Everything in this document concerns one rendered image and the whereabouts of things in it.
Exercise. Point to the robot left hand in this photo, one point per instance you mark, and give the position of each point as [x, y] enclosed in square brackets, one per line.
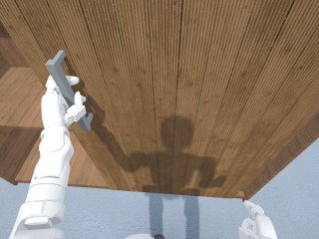
[53, 105]

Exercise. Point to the left robot upper arm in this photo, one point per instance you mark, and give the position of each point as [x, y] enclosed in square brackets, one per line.
[48, 233]

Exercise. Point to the left robot forearm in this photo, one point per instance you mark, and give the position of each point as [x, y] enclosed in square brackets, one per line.
[44, 204]

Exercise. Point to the handle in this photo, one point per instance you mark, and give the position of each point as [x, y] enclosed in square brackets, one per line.
[56, 72]

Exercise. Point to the robot right hand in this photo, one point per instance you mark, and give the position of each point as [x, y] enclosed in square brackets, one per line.
[262, 228]

